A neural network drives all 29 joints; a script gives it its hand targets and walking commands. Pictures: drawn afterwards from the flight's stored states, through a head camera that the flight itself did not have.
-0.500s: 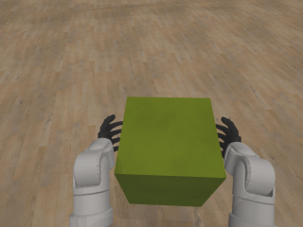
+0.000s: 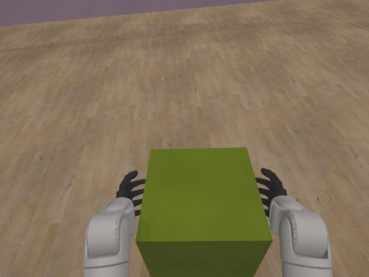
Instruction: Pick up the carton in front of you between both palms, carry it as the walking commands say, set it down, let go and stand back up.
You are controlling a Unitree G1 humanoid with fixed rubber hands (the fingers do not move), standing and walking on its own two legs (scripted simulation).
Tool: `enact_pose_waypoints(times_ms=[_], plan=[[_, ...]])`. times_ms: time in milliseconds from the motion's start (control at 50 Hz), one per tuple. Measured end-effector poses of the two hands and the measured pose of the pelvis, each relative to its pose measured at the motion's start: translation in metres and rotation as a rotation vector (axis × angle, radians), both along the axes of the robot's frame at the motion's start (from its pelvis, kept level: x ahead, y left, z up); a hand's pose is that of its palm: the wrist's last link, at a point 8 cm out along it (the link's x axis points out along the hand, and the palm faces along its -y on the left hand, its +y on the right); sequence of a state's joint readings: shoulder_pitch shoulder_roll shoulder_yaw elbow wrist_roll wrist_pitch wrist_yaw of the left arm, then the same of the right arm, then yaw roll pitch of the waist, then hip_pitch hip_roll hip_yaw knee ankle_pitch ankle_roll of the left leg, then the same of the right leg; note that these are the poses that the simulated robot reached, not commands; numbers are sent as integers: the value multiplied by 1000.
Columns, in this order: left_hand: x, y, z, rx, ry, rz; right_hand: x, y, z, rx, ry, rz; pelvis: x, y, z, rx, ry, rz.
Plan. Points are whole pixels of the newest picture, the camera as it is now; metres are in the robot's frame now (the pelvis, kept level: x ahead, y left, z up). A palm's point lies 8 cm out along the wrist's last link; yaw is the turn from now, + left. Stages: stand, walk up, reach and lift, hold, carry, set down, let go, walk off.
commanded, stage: carry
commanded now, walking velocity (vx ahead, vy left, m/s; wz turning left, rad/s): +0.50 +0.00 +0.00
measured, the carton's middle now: (199, 219) +0.27 +0.01 -0.01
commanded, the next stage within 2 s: none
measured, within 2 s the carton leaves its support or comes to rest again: neither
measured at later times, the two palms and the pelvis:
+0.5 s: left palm (141, 104) +0.59 +0.18 +0.07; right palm (241, 105) +0.56 -0.12 +0.08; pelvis +0.32 +0.05 +0.00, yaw -4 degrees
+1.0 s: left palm (167, 60) +0.90 +0.13 +0.07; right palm (242, 58) +0.90 -0.17 +0.06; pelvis +0.64 -0.02 +0.00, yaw +0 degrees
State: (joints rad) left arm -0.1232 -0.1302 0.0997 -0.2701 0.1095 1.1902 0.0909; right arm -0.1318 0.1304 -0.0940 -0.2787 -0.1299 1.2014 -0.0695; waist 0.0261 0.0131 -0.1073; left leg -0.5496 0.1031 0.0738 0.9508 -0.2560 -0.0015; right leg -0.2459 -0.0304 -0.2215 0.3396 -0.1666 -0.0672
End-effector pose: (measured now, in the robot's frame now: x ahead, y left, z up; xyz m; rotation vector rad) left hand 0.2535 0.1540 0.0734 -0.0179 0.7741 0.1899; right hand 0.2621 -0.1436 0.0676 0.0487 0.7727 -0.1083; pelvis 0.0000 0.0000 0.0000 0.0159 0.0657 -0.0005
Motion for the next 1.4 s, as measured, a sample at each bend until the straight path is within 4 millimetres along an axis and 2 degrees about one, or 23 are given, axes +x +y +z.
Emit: enact_pose_waypoints(times_ms=[100, 180, 240, 300, 360, 420, 500, 620, 700, 740, 780, 860, 960, 1040, 1140, 1200, 1260, 1340, 1400], plan=[[65, 0, 17, -4, -64, -24, 58, -1, 18, -6, -64, -24, 61, 5, 3, 1, 3, -8], [125, 6, 22, -13, -107, -47, 111, 6, 25, -13, -107, -49, 118, 17, -3, -10, 2, -13], [173, 16, 14, -28, -120, -57, 155, 16, 22, -25, -120, -62, 166, 29, -15, -19, -5, -25], [220, 27, -2, -50, -102, -64, 200, 27, 12, -49, -102, -67, 208, 40, -25, 3, -9, -46], [256, 30, -10, -54, -26, -78, 230, 30, 3, -49, -26, -87, 239, 49, -16, -15, 1, -64], [289, 29, -9, -58, 5, -97, 257, 29, 4, -50, 6, -109, 270, 52, -6, -30, 9, -67], [337, 25, 1, -58, -23, -112, 302, 26, 16, -54, -22, -121, 315, 51, 3, -41, 15, -61], [415, 15, 17, -49, -94, -91, 387, 15, 30, -45, -93, -101, 397, 36, 1, -36, 14, -54], [473, 1, 11, -31, -103, -72, 450, 0, 19, -28, -102, -81, 460, 17, -12, -22, 2, -44], [504, -9, 3, -19, -106, -61, 485, -10, 6, -16, -104, -70, 494, 5, -24, -16, -11, -28], [533, -17, -7, 5, -75, -57, 516, -18, -8, 8, -74, -67, 521, -4, -29, -35, -13, -20], [570, -23, -20, 6, 29, -29, 561, -24, -21, 6, 29, -37, 562, -17, -15, -16, -1, 5], [620, -25, -12, 7, 36, -5, 619, -26, -13, -2, 36, -6, 618, -24, 1, 6, 11, 2], [672, -26, 0, 5, -12, -14, 667, -27, -1, -8, -12, -12, 670, -23, 4, 11, 13, -7], [749, -22, 11, -7, -88, -43, 736, -23, 13, -15, -88, -46, 744, -12, -3, 0, 5, -15], [801, -14, 8, -22, -123, -57, 783, -15, 14, -27, -123, -63, 794, -2, -16, -9, -5, -27], [854, -5, -4, -47, -129, -67, 832, -6, 8, -46, -129, -78, 841, 10, -29, 6, -18, -50], [907, -2, -11, -54, -34, -88, 876, -2, 1, -45, -34, -107, 885, 21, -16, -13, -6, -70], [942, -3, -8, -56, -3, -108, 906, -3, 5, -50, -2, -125, 918, 23, -5, -29, 2, -71]])
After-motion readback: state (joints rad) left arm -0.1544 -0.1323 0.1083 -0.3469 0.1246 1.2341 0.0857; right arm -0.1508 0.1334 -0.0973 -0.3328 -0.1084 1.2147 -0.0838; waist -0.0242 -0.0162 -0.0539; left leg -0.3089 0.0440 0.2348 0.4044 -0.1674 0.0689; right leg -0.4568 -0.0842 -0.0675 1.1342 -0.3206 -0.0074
